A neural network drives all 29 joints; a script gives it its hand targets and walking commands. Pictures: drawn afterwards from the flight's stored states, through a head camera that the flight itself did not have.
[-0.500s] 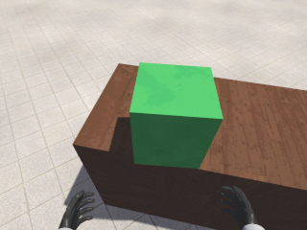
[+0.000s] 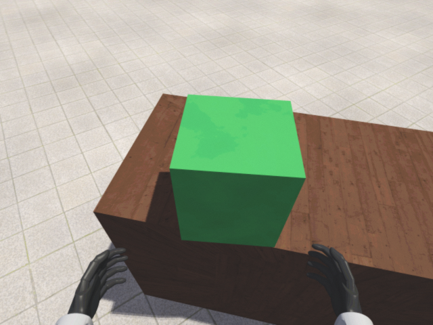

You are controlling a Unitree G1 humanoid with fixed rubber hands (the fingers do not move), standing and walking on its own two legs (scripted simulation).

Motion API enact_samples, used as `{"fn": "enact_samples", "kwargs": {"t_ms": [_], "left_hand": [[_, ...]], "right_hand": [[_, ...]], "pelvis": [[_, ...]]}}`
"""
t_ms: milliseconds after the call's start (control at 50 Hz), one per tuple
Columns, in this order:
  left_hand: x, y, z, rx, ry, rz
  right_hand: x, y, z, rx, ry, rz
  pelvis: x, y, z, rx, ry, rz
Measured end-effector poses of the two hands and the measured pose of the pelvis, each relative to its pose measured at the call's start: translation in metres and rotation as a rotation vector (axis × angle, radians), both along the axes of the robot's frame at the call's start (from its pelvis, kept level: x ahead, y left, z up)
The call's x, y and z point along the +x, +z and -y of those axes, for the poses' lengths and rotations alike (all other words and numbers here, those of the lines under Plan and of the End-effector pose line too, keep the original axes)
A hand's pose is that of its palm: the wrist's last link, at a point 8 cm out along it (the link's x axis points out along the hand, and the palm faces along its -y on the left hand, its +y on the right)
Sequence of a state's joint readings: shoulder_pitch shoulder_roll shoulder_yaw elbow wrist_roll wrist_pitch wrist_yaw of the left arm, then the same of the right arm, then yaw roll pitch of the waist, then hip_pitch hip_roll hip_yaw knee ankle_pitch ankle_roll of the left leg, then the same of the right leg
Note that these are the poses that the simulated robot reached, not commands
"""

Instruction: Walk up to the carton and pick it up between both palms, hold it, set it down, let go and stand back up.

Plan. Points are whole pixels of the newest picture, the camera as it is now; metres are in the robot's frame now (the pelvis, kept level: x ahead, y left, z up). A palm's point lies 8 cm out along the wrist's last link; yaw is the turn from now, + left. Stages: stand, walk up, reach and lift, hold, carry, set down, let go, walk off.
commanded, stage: reach and lift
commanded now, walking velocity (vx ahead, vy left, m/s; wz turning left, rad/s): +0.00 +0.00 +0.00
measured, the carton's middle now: (233, 174) +0.41 +0.00 +0.04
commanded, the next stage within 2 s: none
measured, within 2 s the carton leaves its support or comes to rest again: neither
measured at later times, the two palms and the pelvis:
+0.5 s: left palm (96, 250) +0.23 +0.23 +0.04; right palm (341, 252) +0.24 -0.18 +0.05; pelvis +0.00 +0.00 +0.00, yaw +0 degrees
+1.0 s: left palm (100, 193) +0.30 +0.23 +0.10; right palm (346, 203) +0.30 -0.19 +0.11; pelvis -0.01 +0.00 +0.00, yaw -1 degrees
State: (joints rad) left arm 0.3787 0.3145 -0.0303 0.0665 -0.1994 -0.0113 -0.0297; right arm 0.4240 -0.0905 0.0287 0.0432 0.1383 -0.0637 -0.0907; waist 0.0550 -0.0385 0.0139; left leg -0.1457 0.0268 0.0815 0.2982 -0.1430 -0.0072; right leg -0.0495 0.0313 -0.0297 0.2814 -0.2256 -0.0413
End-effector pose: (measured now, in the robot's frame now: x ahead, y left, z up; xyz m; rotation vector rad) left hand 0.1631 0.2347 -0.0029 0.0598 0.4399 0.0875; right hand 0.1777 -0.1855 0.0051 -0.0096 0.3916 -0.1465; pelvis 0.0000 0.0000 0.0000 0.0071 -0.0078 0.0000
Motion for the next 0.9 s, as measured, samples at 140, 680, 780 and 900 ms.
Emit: {"fn": "enact_samples", "kwargs": {"t_ms": [140,680,780,900], "left_hand": [[0.013,0.012,0.005,-0.017,-0.018,0.091],[0.095,0.073,0.005,-0.042,-0.042,0.176],[0.105,0.077,0.006,-0.052,-0.035,0.157],[0.121,0.093,0.008,-0.052,-0.030,0.182]], "right_hand": [[0.015,0.015,0.001,0.006,-0.011,0.090],[0.081,0.065,-0.002,0.013,-0.003,0.175],[0.089,0.071,-0.001,0.018,0.001,0.168],[0.106,0.090,0.002,0.027,0.003,0.209]], "pelvis": [[0.000,0.000,0.001,0.003,0.000,0.008],[-0.002,0.001,-0.007,-0.003,-0.010,0.009],[-0.007,0.001,-0.007,-0.004,-0.017,-0.003],[-0.012,0.000,-0.006,-0.004,-0.019,-0.015]]}}
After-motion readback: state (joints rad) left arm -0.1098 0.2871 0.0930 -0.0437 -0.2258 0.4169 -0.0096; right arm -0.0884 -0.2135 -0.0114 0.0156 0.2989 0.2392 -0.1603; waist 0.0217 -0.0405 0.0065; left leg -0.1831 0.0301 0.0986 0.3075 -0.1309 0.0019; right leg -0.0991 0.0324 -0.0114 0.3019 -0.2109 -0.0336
